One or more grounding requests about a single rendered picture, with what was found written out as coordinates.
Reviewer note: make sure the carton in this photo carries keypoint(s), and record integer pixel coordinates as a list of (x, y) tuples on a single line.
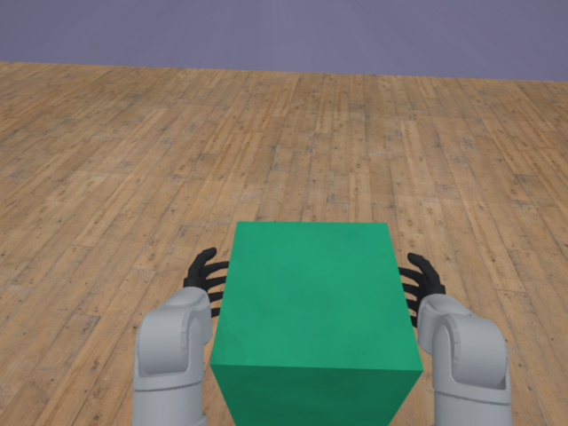
[(314, 328)]

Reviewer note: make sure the robot left hand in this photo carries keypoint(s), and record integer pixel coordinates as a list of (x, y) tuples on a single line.
[(197, 274)]

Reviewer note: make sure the robot left forearm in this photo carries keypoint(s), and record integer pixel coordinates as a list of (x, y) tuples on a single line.
[(168, 361)]

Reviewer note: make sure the robot right hand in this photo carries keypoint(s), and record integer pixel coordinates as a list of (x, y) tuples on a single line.
[(429, 283)]

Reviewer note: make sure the robot right forearm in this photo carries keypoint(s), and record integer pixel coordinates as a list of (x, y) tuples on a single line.
[(470, 364)]

